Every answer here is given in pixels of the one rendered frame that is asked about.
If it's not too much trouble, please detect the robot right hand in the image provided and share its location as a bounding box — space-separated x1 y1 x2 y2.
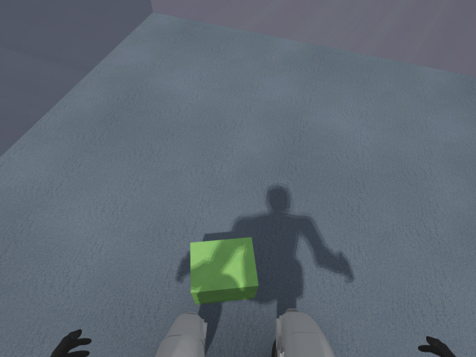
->
418 336 456 357

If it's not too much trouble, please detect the robot left hand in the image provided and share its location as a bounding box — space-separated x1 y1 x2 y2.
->
50 329 91 357

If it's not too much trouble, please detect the robot left thigh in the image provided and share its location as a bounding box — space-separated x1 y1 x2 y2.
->
155 314 208 357

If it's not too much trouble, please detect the robot thigh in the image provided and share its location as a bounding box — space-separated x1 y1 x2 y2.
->
275 312 335 357
155 314 208 357

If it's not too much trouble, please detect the carton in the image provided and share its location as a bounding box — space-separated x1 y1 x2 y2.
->
190 237 259 305

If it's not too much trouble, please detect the robot right thigh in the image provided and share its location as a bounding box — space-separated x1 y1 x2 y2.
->
275 312 335 357

